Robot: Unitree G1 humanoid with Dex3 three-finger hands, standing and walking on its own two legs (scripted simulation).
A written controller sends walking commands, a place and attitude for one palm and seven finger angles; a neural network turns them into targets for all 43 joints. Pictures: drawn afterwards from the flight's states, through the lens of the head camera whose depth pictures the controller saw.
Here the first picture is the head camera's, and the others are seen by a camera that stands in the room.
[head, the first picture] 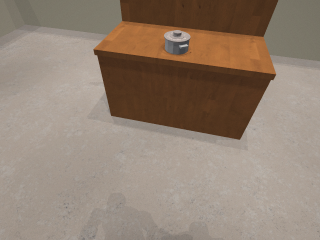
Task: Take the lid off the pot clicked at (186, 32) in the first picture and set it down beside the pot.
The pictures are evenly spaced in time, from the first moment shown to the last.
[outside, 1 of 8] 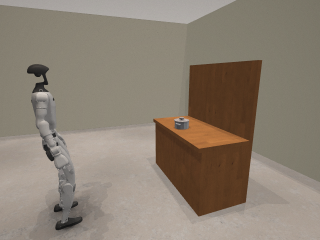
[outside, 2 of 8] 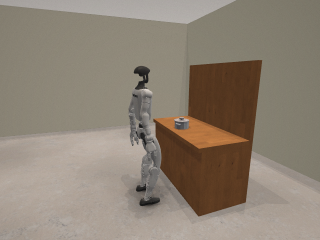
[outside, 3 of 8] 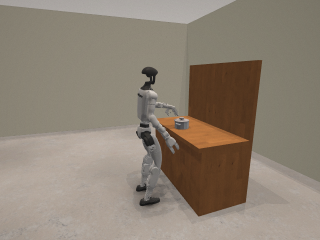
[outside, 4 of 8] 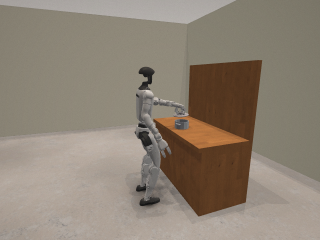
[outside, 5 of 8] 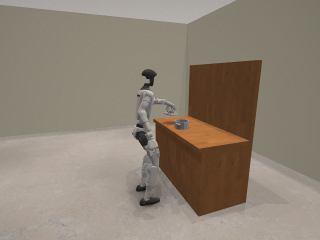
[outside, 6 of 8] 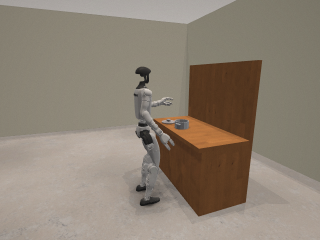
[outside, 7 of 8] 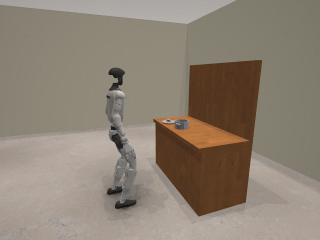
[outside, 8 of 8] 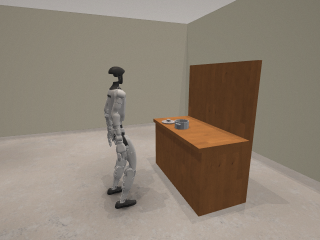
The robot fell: no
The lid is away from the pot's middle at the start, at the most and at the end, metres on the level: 0.00 0.27 0.26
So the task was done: yes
